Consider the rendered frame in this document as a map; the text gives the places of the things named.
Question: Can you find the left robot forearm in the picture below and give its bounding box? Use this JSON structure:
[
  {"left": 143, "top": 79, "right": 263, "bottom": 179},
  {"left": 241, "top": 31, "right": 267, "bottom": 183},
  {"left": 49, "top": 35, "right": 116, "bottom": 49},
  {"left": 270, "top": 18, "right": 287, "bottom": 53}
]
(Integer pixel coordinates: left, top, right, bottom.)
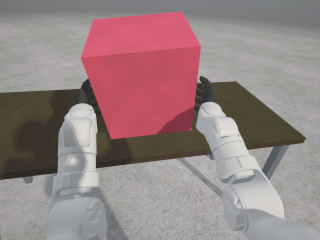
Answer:
[{"left": 45, "top": 103, "right": 99, "bottom": 239}]

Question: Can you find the right robot forearm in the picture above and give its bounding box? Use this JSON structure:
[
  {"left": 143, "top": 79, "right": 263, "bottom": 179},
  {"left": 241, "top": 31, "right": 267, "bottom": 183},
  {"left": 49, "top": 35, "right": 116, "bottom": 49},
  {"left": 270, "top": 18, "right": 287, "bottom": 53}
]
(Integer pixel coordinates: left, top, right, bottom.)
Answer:
[{"left": 196, "top": 102, "right": 284, "bottom": 215}]

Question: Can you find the table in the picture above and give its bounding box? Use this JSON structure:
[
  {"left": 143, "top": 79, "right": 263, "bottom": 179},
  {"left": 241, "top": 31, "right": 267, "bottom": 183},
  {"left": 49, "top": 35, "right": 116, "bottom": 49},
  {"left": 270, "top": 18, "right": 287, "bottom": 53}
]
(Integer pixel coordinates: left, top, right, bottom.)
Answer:
[{"left": 0, "top": 81, "right": 306, "bottom": 184}]

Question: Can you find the right robot upper arm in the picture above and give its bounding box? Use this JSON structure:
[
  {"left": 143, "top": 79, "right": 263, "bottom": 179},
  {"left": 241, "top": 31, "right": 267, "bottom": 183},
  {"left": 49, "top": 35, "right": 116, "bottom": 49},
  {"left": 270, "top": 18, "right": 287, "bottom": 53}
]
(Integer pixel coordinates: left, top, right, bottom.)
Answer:
[{"left": 222, "top": 179, "right": 320, "bottom": 240}]

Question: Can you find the carton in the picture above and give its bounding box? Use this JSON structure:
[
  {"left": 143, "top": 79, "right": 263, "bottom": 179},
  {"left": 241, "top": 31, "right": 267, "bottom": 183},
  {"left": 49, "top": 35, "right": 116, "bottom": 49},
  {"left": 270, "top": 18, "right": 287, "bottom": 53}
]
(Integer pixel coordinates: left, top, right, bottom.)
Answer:
[{"left": 81, "top": 11, "right": 201, "bottom": 140}]

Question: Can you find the left robot upper arm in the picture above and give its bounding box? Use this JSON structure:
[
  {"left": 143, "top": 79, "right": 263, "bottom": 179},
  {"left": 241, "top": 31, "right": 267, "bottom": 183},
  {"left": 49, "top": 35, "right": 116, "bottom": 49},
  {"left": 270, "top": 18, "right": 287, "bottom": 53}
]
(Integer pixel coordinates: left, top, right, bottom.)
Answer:
[{"left": 46, "top": 197, "right": 108, "bottom": 240}]

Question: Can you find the robot right hand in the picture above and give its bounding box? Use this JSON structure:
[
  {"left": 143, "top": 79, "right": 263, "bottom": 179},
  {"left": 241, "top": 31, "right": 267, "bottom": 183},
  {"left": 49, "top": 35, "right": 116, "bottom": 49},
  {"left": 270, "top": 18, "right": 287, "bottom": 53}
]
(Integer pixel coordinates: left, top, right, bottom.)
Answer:
[{"left": 194, "top": 76, "right": 216, "bottom": 112}]

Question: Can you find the robot left hand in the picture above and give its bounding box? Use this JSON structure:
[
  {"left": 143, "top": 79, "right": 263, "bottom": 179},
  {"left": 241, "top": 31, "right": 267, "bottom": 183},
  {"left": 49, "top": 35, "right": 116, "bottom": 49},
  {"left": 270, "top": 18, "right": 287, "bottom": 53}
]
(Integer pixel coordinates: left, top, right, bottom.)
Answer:
[{"left": 75, "top": 79, "right": 101, "bottom": 115}]

